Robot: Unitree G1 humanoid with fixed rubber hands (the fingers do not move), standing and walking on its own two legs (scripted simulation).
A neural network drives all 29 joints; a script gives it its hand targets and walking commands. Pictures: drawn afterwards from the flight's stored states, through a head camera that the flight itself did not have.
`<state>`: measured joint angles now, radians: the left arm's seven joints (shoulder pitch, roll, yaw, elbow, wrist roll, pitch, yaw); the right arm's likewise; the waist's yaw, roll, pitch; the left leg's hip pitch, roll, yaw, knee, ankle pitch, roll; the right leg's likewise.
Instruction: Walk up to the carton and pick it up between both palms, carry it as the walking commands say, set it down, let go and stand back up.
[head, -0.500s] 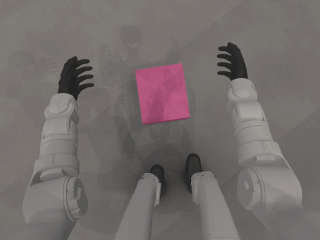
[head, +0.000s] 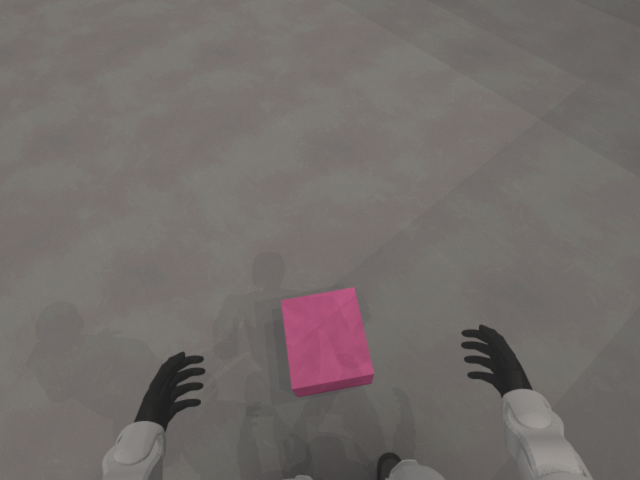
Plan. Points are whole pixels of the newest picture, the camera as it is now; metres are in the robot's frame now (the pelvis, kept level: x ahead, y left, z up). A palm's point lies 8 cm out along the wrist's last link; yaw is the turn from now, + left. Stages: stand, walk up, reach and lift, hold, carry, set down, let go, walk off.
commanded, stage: let go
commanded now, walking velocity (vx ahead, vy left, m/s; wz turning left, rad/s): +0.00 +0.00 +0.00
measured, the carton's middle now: (326, 342) +0.46 +0.06 -0.69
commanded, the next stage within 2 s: stand in 0.62 s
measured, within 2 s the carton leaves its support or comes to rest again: neither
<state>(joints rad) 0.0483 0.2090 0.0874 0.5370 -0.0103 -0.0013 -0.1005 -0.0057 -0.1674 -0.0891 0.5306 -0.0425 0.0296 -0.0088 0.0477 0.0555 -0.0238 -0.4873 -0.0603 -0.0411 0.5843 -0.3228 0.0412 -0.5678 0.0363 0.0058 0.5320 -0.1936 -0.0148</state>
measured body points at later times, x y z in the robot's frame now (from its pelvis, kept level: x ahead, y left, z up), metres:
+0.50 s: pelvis +0.01 -0.04 +0.01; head +0.02 -0.04 +0.46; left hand +0.18 +0.20 -0.06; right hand +0.18 -0.25 -0.07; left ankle -0.03 +0.09 -0.73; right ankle +0.03 -0.11 -0.73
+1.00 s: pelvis +0.04 -0.01 +0.01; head +0.04 -0.01 +0.46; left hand +0.19 +0.28 -0.08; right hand +0.17 -0.31 -0.08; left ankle -0.03 +0.09 -0.73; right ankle +0.03 -0.11 -0.73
